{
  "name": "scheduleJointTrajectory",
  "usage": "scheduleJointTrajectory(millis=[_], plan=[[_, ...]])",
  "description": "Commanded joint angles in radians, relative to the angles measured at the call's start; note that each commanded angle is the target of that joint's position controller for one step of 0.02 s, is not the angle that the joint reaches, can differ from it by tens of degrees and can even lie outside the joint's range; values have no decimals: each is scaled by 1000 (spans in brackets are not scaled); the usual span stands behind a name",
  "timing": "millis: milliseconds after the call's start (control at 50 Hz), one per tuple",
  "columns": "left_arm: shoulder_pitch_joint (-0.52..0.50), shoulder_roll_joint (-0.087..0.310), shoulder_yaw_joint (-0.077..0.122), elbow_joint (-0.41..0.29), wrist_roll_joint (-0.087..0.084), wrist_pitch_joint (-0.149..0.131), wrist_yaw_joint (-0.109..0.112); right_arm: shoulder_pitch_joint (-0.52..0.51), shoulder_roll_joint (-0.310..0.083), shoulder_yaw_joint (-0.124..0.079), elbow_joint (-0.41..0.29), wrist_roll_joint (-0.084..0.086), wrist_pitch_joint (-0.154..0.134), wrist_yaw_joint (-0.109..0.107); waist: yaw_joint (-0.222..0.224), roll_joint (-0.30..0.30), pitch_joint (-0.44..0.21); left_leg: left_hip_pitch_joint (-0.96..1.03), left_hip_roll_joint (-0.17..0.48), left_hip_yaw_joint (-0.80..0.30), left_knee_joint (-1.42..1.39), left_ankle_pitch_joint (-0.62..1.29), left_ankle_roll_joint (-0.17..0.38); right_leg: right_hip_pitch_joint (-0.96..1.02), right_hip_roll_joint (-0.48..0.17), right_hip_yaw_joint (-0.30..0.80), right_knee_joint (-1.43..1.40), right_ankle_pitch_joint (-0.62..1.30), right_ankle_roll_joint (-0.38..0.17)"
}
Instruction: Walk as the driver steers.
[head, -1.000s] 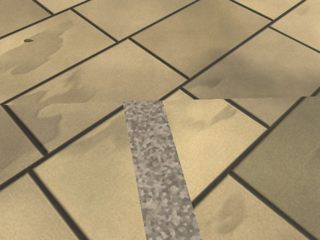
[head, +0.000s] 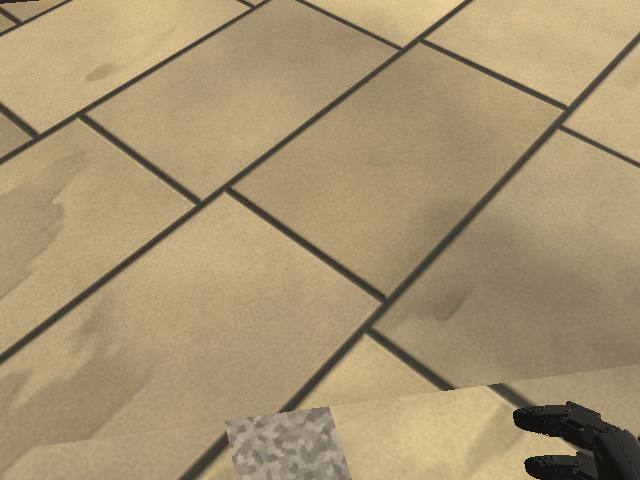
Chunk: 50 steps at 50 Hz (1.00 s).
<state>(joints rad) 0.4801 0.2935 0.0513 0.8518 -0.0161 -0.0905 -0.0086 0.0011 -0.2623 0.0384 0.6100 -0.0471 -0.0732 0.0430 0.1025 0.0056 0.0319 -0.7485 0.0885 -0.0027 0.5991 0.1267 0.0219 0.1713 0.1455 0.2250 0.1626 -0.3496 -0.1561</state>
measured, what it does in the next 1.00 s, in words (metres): goes down, turning left: left foot, then right foot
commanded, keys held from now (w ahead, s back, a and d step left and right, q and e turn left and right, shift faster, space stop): w+shift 0.06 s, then w+q+shift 0.66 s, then w+shift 0.24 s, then w+e+shift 0.04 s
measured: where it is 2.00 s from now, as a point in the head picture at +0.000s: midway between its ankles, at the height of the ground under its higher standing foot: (289, 149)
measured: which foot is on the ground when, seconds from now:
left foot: up 0.00-0.06, down 0.08-0.44, up 0.46-0.84, down 0.86-1.00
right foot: down 0.00-0.06, up 0.08-0.44, down 0.46-0.82, up 0.84-1.00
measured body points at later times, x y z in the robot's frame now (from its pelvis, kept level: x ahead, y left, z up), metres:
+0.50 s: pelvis +0.50 +0.02 -0.02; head +0.49 +0.02 +0.43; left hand +0.68 +0.29 -0.07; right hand +0.49 -0.27 -0.15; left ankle +0.30 +0.12 -0.66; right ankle +0.56 -0.10 -0.73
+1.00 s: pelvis +0.95 +0.17 -0.17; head +0.98 +0.17 +0.28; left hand +0.86 +0.40 -0.30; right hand +1.12 -0.04 -0.32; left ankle +0.88 +0.17 -0.89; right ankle +1.01 +0.02 -0.80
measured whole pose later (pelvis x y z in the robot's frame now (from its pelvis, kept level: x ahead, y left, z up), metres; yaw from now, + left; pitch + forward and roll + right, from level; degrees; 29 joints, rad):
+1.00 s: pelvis +0.95 +0.17 -0.17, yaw +31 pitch -1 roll +3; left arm 0.28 0.20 0.00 0.89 0.05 -0.07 0.00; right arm 0.32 -0.26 -0.04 0.96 -0.05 -0.04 -0.01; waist 0.05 -0.01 0.09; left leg -0.17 -0.19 0.07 0.59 -0.39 0.16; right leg -0.56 -0.13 0.09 1.33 -0.44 0.00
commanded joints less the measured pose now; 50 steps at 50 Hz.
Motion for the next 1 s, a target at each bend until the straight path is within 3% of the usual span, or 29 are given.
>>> scheduleJointTrajectory(millis=[20,80,100,120,140,180,220,300,380,420,460,480,500,520,540,600,620,660,720,780,820,840,860,880,900,920,940,960,1000], plan=[[21,205,44,-21,14,-13,20,-3,-117,-42,-47,7,-12,-14,-57,-79,-35,368,-123,74,-65,-49,43,-118,-221,38,124,1112,-17],[-110,215,48,-29,67,-1,30,569,-254,-112,108,23,-1,-73,-362,-68,-282,927,-52,-5,10,-370,96,-299,-196,-35,828,1050,13],[11,47,11,-75,21,-8,17,608,-352,-143,120,-19,-4,-75,-250,274,-398,1197,249,-546,-44,-588,252,-665,-15,-105,1324,202,76],[-5,79,-1,-82,16,-24,9,573,-297,-140,133,11,1,-46,-248,310,-440,1210,275,-915,-258,-587,309,-834,34,-69,1395,-91,68],[-114,100,-2,-102,24,-22,13,459,-231,-134,131,18,-3,-36,-213,177,-251,1087,233,-774,-266,-557,312,-928,-65,-70,1387,-14,55],[-264,101,-12,-146,64,-18,2,441,-138,-116,167,30,-10,-28,-183,-17,-101,826,144,-572,-288,-426,267,-898,-144,-101,1235,32,57],[-285,61,-29,-187,90,9,-8,465,-96,-98,217,33,-17,-36,-111,20,-17,650,78,-498,-323,-366,253,-867,-180,-112,1118,-4,92],[-437,60,-60,-288,71,17,-27,416,-158,-117,214,39,-28,-45,-74,58,87,346,1,-383,-470,-381,259,-718,-221,-174,668,179,168],[-348,68,-47,-229,55,20,-39,357,-215,-138,192,55,-41,-12,-39,71,-11,165,-33,-280,-451,-88,185,-205,-152,-234,669,616,171],[-162,140,-11,-161,63,14,-26,338,-243,-150,167,54,-30,-19,40,23,-103,276,-64,-240,-159,146,144,-108,-123,-227,649,369,153],[263,230,40,-63,81,3,6,225,-225,-150,147,48,-23,-22,279,-102,-214,142,-145,-195,534,100,109,195,-172,-219,522,108,127],[199,228,27,-86,94,-13,9,309,-34,-110,131,40,-27,-35,140,-265,-150,-8,-191,-206,884,-637,106,139,-453,105,443,-54,98],[4,203,18,-148,80,-14,5,487,16,-86,113,71,-23,-55,-68,-360,-157,-118,-143,-142,955,-607,95,82,-618,465,282,213,38],[-77,155,24,-153,49,-24,1,439,-84,-102,149,27,5,-57,-75,-148,-87,-149,-75,-113,881,-520,97,-72,-612,538,154,-105,-48],[-118,121,20,-146,38,-38,-2,284,-137,-116,135,10,26,-42,-59,10,66,-127,-31,-126,754,-465,87,-225,-539,376,113,-143,-40],[-100,136,32,-59,27,-59,-1,201,-108,-119,87,-2,78,13,-100,-80,166,-65,28,-99,572,-412,60,-356,-457,46,140,192,-2],[-119,140,34,-40,36,-66,-1,179,-103,-123,81,-5,87,25,-100,-110,160,-72,22,-70,550,-273,70,-334,-449,-23,158,219,-5],[-118,18,4,13,31,-98,8,61,-66,-115,44,15,61,37,-119,-58,144,133,-34,12,168,222,87,-481,-279,-298,198,56,101],[-178,58,4,14,27,-95,32,190,-29,-101,125,27,60,84,-202,-45,6,572,-82,113,123,632,114,-626,-259,-420,294,-30,124],[-26,92,0,63,46,-53,37,76,-58,-86,138,-19,60,46,-131,36,96,536,-108,159,1,382,118,-470,-311,-413,464,234,97],[19,123,5,101,64,-14,47,271,-115,-107,226,-35,60,6,-196,20,36,647,-119,115,-142,241,153,-316,-314,-396,842,636,80],[7,135,11,108,47,7,45,413,-154,-123,277,-39,59,-7,-277,72,11,825,-75,8,-289,224,223,-437,-277,-409,1242,543,93],[-189,123,19,60,37,2,38,570,-227,-152,327,-14,52,-8,-392,174,4,1054,-10,-59,-308,354,257,-702,-111,-433,1596,-161,98],[-66,75,-10,-31,12,-24,30,620,-348,-161,342,-9,24,-14,-241,276,-140,1410,161,-173,77,743,240,-1060,-191,-210,1558,-303,65],[-65,107,-13,-21,19,-30,34,633,-303,-161,329,9,18,-24,-276,132,-250,1510,229,-325,52,592,311,-1182,-234,-157,1487,-215,60],[-118,125,-10,-27,41,-26,32,553,-249,-150,318,9,20,-43,-222,-52,-129,1310,189,-319,-93,347,289,-1190,-260,-189,1307,-80,69],[-102,101,-10,-59,58,-11,25,403,-300,-162,293,-3,26,-76,-114,106,-133,1147,327,-573,-214,-139,391,-1186,-282,-114,1263,-85,114],[-137,137,-4,-25,90,6,18,372,-206,-131,271,-8,18,-78,-105,-52,-52,923,320,-595,-289,-212,403,-1104,-319,-110,1218,-102,157],[-239,106,-6,-57,74,30,3,304,-171,-119,270,10,-15,-60,-54,-115,148,530,308,-491,-369,-102,388,-988,-365,-101,1028,-87,203]])
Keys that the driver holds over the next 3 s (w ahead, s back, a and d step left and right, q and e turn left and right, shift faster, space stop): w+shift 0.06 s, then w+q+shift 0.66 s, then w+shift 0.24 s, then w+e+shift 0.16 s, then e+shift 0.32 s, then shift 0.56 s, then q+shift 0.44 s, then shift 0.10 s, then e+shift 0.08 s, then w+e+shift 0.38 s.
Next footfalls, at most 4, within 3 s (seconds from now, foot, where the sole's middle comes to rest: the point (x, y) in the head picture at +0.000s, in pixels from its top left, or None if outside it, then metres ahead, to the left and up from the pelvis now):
0.08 left None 0.31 0.13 -0.76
0.46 right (414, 408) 0.60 -0.09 -0.76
0.86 left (299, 308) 0.92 0.20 -0.92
1.20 right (301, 177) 1.40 0.25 -0.92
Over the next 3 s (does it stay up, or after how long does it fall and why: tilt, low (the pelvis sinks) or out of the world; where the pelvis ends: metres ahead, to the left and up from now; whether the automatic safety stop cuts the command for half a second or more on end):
stays up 1.61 0.35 -0.15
